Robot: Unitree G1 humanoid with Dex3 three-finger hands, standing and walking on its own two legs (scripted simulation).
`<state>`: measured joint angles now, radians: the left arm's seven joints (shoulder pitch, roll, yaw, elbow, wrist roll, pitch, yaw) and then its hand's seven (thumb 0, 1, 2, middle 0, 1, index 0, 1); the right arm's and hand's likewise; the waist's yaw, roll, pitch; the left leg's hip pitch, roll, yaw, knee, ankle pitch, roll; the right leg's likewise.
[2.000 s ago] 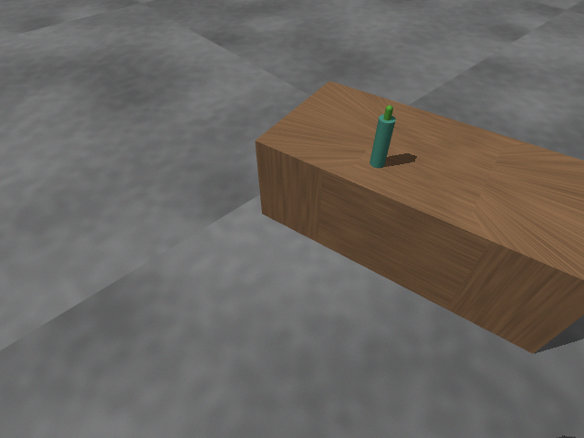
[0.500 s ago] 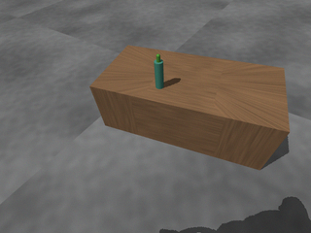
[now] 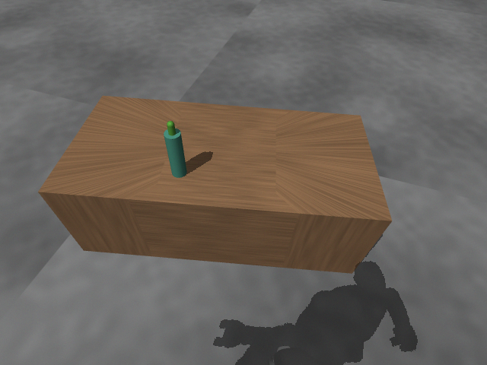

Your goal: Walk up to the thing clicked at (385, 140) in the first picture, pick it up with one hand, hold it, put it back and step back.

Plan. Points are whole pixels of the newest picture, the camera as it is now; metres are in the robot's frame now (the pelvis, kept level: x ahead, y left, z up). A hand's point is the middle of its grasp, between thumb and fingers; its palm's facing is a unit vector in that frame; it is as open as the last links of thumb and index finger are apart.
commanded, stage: walk up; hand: left
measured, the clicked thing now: (175, 149) +0.83 +0.16 -0.23
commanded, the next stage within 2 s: none
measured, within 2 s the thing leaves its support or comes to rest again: neither
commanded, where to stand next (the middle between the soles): +0.35 +0.03 m, yaw -9 degrees
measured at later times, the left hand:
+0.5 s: hand (81, 326) +0.25 +0.29 -0.13, palm faces -0.13 -0.90 -0.42, open 7.4 cm
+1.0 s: hand (108, 254) +0.41 +0.28 -0.16, palm faces -0.22 -0.89 -0.39, open 7.4 cm
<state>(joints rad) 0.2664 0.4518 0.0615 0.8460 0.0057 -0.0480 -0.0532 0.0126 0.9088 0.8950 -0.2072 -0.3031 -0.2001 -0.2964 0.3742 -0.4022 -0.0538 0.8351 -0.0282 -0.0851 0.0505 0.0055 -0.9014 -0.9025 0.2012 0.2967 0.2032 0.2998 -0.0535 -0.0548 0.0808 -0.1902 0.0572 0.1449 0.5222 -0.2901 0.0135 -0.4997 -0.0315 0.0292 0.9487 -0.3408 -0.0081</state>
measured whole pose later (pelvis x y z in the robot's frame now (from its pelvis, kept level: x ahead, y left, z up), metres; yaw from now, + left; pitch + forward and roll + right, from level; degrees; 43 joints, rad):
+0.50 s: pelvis +0.18 +0.01 -0.01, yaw -7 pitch -2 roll -1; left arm 0.36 0.41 0.04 0.81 0.02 -0.08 -0.03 0.01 0.90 0.89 -0.21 -0.30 -0.21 -0.30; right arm 0.29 -0.45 -0.07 0.82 -0.04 -0.02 0.08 0.01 -0.90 -0.90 0.20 0.30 0.20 0.30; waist 0.03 0.05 0.07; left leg -0.48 0.11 0.02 0.77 -0.31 0.01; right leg -0.26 0.00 0.05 0.63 -0.34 0.00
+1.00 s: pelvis +0.27 +0.04 -0.02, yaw -11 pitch -3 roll +1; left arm 0.17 0.38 0.02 0.93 0.01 -0.02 0.00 0.01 0.91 0.89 -0.21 -0.30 -0.20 -0.30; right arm 0.21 -0.38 -0.01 0.91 0.01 -0.02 0.00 0.01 -0.90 -0.90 0.20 0.30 0.20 0.30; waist 0.00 0.01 0.11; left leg -0.31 0.05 0.08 0.73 -0.37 0.00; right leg -0.38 -0.02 -0.01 0.73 -0.31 -0.01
